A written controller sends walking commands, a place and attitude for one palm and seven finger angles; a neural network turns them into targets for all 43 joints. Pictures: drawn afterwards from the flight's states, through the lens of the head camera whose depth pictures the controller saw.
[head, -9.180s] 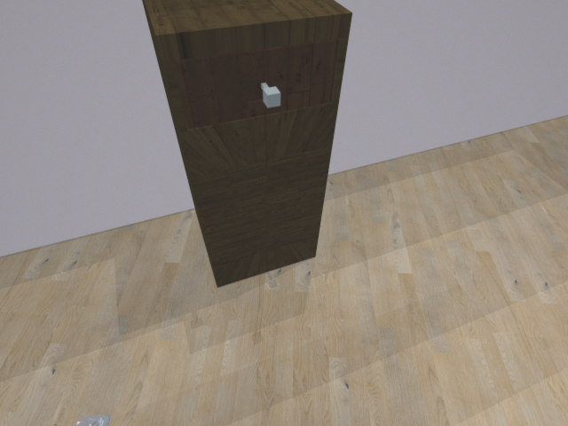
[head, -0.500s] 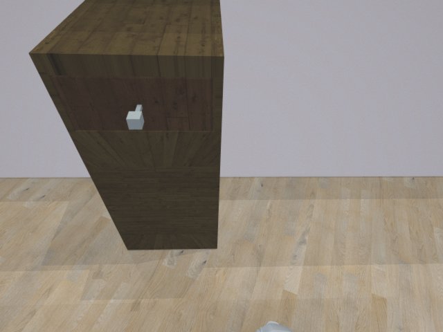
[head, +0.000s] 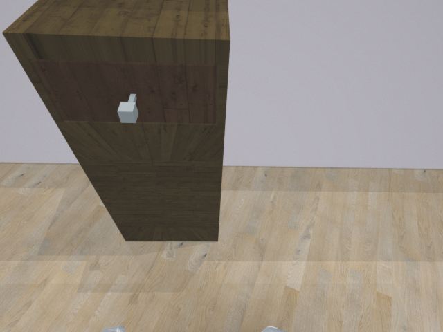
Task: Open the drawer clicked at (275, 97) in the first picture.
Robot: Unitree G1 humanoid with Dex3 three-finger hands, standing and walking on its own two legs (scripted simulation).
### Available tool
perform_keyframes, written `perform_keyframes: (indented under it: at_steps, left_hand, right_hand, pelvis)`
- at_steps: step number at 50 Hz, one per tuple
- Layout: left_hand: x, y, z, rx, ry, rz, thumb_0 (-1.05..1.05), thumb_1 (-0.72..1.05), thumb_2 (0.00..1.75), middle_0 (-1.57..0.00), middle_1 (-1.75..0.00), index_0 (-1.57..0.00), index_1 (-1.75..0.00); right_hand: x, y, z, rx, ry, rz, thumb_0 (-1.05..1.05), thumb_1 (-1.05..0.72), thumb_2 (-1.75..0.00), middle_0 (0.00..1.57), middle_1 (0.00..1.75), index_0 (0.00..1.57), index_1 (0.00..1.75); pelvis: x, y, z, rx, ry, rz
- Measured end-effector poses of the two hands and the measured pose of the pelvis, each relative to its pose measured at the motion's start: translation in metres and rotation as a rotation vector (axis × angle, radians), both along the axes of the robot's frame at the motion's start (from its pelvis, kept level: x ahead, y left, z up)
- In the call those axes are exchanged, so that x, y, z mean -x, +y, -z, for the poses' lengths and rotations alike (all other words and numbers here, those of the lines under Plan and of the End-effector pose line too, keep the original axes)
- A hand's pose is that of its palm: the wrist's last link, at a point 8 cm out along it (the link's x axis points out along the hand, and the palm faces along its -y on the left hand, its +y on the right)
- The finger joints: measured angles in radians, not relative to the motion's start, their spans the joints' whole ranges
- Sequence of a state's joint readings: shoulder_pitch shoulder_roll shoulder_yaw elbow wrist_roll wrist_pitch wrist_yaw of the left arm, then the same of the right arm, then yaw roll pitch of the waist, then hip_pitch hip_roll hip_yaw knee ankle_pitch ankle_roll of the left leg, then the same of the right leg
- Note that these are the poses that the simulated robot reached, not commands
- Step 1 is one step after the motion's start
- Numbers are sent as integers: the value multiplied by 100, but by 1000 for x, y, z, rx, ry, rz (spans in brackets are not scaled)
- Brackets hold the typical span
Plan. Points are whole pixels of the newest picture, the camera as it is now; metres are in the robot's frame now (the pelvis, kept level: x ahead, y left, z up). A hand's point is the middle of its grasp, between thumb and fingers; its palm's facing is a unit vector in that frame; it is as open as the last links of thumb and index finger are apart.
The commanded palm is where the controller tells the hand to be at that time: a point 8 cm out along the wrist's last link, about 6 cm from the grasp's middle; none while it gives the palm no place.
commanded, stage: come to a stop and stand still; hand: left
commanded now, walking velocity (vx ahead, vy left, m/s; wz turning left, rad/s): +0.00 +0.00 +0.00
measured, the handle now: (130, 107) +0.55 +0.24 +0.08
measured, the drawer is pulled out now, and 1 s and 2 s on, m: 0.00 0.00 0.00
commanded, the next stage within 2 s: look again from close up in 0.62 s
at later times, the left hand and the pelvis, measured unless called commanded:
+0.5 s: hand out of the picture -0.03 +0.17 -0.16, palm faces +0.00 -0.98 -0.21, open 7.4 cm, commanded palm none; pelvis -0.03 +0.00 +0.01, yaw -1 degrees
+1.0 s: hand out of the picture +0.00 +0.17 -0.16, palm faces -0.02 -0.98 -0.18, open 7.4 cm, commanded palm none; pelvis -0.01 +0.00 +0.01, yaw -2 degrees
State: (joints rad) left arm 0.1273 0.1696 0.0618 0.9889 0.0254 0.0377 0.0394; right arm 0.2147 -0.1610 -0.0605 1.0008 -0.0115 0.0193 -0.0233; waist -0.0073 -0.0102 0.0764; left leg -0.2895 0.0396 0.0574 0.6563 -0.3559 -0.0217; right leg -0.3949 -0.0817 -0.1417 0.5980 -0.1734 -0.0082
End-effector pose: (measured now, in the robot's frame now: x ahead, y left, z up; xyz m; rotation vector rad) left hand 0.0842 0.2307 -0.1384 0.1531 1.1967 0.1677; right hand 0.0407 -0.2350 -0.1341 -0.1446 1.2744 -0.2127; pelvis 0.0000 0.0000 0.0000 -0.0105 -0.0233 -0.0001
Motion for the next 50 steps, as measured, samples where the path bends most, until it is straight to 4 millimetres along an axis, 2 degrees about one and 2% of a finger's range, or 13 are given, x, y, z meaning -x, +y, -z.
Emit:
perform_keyframes:
  at_steps: [4,9,15,20,27,32,36,42,50]
  left_hand:
    - [26,19,1,7,55,-30,0,91,90,-20,-30,-20,-29]
    - [64,29,-9,-2,129,-54,1,91,90,-20,-30,-20,-29]
    - [102,20,-12,-21,219,-40,1,91,90,-19,-30,-20,-29]
    - [119,0,-19,-15,235,-15,1,91,90,-20,-30,-20,-29]
    - [114,-14,-10,13,169,22,1,90,90,-20,-30,-20,-29]
    - [101,-11,-7,12,139,37,2,91,90,-20,-30,-20,-29]
    - [91,-8,-7,11,121,43,1,91,90,-20,-30,-20,-29]
    - [83,-6,-6,16,124,47,1,91,90,-20,-30,-20,-29]
    - [85,-7,-5,29,152,37,1,91,90,-20,-30,-20,-29]
  right_hand:
    - [-4,13,-12,18,-34,-26,0,-91,-90,20,30,20,30]
    - [-5,22,-19,11,-25,-43,1,-92,-90,20,30,20,30]
    - [1,22,-9,-33,-34,-20,1,-92,-90,20,30,20,30]
    - [22,14,-3,-52,-10,7,0,-93,-90,21,30,20,30]
    - [59,8,0,-51,40,-14,0,-92,-90,20,30,20,30]
    - [84,14,0,-58,103,-3,1,-91,-90,20,30,20,30]
    - [95,20,-2,-65,138,6,1,-91,-90,20,30,20,30]
    - [92,26,-4,-69,147,15,1,-91,-90,20,30,20,30]
    - [69,26,-6,-52,117,5,1,-92,-90,20,30,20,30]
  pelvis:
    - [5,10,-5,-6,-4,4]
    - [5,16,-16,-14,12,11]
    - [9,12,-15,-44,13,29]
    - [18,8,-18,-21,-5,30]
    - [27,4,-11,-5,-3,20]
    - [26,2,-11,-12,-2,23]
    - [24,0,-12,-13,-1,26]
    - [19,1,-13,-12,3,32]
    - [12,5,-15,-13,8,36]
